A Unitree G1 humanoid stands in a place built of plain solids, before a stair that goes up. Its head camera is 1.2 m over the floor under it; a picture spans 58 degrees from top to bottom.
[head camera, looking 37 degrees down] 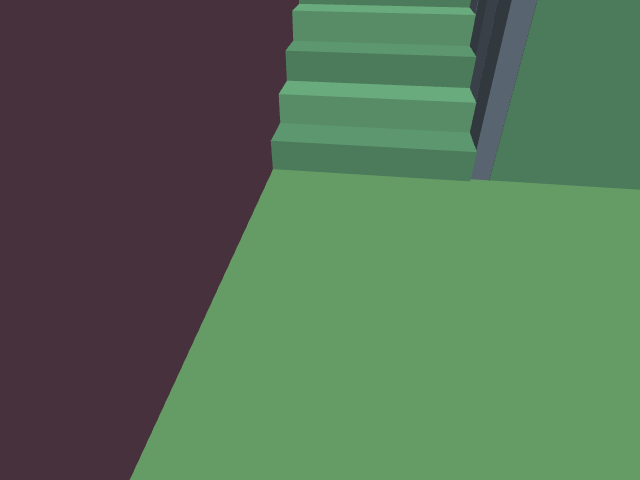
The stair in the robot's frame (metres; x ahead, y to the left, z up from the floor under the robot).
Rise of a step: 0.18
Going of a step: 0.26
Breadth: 1.13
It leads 7 degrees to the right of straight ahead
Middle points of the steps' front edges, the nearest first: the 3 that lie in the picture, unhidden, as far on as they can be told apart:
2.21 -0.28 0.18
2.47 -0.32 0.36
2.73 -0.35 0.54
